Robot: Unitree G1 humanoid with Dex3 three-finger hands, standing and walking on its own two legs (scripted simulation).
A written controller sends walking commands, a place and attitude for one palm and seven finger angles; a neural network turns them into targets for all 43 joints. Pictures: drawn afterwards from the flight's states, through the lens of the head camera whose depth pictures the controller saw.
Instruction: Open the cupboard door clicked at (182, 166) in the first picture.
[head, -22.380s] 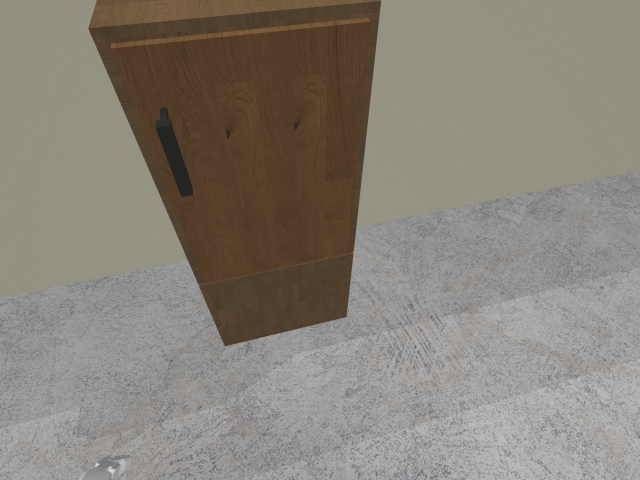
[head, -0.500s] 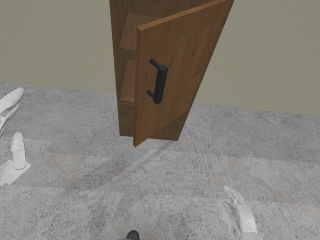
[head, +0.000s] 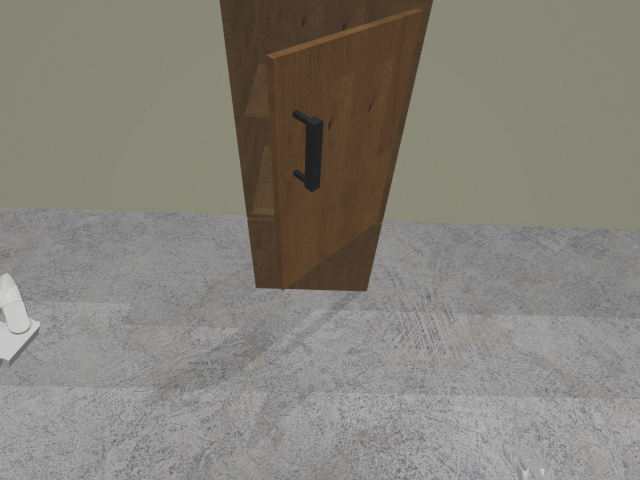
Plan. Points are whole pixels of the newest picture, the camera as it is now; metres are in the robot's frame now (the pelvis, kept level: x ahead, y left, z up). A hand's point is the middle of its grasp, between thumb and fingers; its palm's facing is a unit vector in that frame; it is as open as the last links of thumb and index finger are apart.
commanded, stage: stop stepping back and stand still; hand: left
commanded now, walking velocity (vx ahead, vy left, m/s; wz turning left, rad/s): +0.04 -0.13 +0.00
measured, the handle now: (305, 151) +0.65 +0.05 +0.07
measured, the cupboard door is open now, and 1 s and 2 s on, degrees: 45 45 45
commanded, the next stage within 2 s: let the arm hang, fingers relaxed in 0.42 s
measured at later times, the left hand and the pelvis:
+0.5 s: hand (65, 352) +0.19 +0.23 +0.16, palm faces +0.41 -0.79 -0.46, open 7.4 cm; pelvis +0.00 -0.02 +0.01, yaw +1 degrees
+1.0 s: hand out of the picture -0.05 +0.16 -0.16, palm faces +0.08 -0.98 -0.21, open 7.2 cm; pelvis -0.03 -0.03 +0.01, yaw +5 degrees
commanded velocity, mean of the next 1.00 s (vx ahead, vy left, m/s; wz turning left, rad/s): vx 0.01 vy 0.00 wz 0.00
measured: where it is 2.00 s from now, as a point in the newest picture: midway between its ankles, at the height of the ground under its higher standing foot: outside the picture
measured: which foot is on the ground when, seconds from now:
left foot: down 0.00-0.14, up 0.16-0.48, down 0.50-1.00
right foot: up 0.00-0.10, down 0.12-1.00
